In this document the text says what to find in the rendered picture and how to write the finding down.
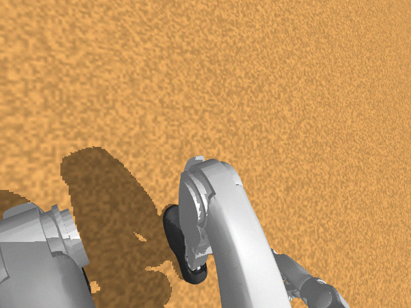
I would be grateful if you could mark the right robot foot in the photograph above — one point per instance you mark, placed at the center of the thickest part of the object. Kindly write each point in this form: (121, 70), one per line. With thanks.
(175, 239)

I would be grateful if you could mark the right robot arm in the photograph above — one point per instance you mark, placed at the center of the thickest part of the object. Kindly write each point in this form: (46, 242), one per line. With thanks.
(315, 293)

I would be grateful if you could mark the right robot hand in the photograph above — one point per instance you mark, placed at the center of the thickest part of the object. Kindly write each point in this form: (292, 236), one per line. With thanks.
(292, 273)

